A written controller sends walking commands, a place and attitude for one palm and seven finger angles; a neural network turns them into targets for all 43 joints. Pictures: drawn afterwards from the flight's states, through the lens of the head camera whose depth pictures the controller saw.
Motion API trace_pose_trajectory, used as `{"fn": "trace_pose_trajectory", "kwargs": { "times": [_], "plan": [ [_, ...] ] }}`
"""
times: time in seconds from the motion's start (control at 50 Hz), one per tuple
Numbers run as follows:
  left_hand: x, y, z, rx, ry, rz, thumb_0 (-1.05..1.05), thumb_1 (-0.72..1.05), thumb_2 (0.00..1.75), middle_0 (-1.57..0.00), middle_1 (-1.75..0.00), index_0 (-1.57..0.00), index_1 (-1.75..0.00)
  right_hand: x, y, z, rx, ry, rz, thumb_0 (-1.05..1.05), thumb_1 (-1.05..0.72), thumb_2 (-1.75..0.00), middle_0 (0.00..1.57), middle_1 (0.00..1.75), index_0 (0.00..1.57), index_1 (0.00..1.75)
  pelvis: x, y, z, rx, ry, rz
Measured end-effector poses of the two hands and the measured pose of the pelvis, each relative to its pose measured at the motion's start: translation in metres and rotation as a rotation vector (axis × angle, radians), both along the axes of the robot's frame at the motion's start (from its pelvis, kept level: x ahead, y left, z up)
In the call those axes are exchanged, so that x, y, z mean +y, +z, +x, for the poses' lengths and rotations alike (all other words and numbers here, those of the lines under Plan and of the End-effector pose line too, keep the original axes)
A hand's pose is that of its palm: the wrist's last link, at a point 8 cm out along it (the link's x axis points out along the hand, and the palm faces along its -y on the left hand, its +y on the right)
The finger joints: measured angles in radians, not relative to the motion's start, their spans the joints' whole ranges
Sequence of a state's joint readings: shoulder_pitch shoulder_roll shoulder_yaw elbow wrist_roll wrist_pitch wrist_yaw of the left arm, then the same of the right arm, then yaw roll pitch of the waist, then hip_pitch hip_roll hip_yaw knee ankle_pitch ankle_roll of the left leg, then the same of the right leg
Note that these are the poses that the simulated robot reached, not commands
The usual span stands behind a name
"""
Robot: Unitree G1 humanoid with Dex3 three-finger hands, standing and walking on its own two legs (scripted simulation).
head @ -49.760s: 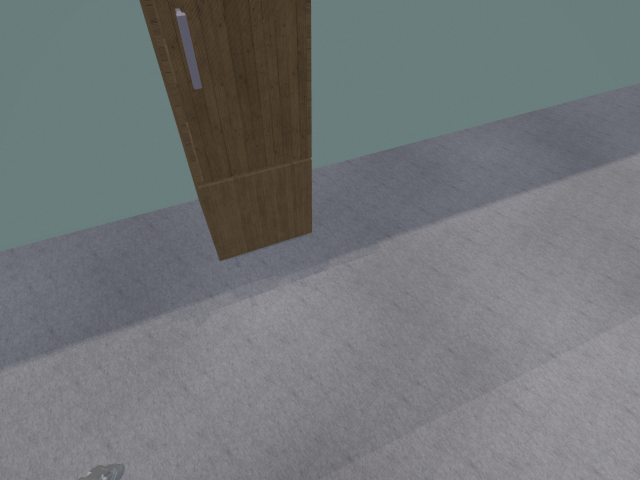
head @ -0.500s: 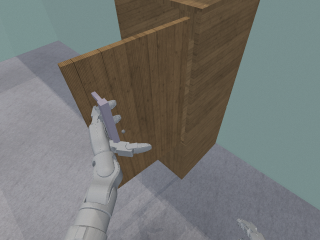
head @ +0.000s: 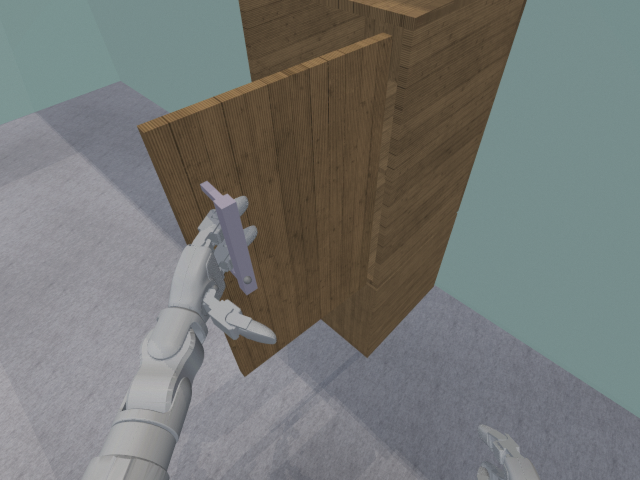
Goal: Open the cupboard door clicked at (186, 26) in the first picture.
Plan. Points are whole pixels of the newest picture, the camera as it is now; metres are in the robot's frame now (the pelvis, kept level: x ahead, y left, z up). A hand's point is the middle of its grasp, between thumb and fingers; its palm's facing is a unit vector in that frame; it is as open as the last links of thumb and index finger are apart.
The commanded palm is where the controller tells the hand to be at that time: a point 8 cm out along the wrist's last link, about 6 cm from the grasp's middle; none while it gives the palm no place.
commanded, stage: slide the hand sideways off the handle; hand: left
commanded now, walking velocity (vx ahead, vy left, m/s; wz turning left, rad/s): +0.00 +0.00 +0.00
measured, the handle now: (230, 241) +0.39 +0.15 +0.10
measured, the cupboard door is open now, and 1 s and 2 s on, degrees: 85 85 85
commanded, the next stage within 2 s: draw the hand back to the body in 0.92 s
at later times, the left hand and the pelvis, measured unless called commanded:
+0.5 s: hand (209, 316) +0.28 +0.15 +0.09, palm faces -0.04 -1.00 -0.03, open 16.3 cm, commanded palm +0.26 +0.20 +0.09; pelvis +0.01 -0.01 +0.00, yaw +0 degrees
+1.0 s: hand (159, 352) +0.24 +0.19 +0.09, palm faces -0.01 -1.00 -0.03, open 16.3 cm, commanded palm +0.22 +0.24 +0.09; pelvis +0.01 -0.01 -0.01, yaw +1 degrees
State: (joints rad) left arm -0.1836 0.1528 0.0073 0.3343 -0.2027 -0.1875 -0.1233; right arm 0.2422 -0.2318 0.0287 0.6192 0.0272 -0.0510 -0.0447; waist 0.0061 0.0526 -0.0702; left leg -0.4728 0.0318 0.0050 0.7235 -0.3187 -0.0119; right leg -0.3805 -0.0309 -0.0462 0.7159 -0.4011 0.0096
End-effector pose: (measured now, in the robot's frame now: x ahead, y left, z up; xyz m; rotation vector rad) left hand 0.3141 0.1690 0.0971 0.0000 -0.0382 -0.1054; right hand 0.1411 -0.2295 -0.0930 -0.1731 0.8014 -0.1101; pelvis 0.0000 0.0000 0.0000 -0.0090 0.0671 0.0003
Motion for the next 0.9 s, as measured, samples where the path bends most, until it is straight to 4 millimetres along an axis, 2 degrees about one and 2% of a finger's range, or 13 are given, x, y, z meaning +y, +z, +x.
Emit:
{"fn": "trace_pose_trajectory", "kwargs": {
  "times": [0.16,0.42,0.6,0.76,0.9],
  "plan": [
    [-0.001,-0.003,-0.011,-0.010,0.024,0.005,-0.02,-0.50,0.30,-0.16,-0.32,-0.14,-0.32,0.003,0.007,0.003,-0.040,0.008,0.018,0.01,-0.91,-0.89,0.20,0.30,0.20,0.30,0.000,0.000,0.001,0.003,-0.017,0.005],
    [0.030,-0.006,-0.044,0.003,0.060,0.023,-0.02,-0.50,0.30,-0.18,-0.31,-0.15,-0.31,-0.002,0.013,0.023,-0.091,0.022,0.007,0.01,-0.91,-0.89,0.20,0.30,0.20,0.30,-0.006,-0.001,0.006,0.002,-0.008,0.002],
    [0.039,-0.005,-0.060,0.014,0.062,0.032,-0.02,-0.50,0.30,-0.16,-0.30,-0.15,-0.30,-0.005,0.015,0.037,-0.134,0.046,-0.001,0.01,-0.91,-0.89,0.20,0.30,0.20,0.30,-0.011,-0.003,0.007,0.004,0.006,0.003],
    [0.057,-0.007,-0.070,0.025,0.089,0.033,-0.02,-0.50,0.30,-0.15,-0.30,-0.15,-0.30,-0.012,0.016,0.037,-0.147,0.038,-0.014,0.01,-0.91,-0.89,0.20,0.30,0.20,0.30,-0.016,-0.004,0.008,0.005,0.007,0.003],
    [0.073,-0.005,-0.089,0.026,0.093,0.038,-0.02,-0.50,0.30,-0.15,-0.30,-0.15,-0.30,-0.018,0.017,0.033,-0.154,0.025,-0.031,0.01,-0.91,-0.89,0.20,0.30,0.20,0.30,-0.015,-0.005,0.009,0.005,0.007,-0.001]
  ]
}}
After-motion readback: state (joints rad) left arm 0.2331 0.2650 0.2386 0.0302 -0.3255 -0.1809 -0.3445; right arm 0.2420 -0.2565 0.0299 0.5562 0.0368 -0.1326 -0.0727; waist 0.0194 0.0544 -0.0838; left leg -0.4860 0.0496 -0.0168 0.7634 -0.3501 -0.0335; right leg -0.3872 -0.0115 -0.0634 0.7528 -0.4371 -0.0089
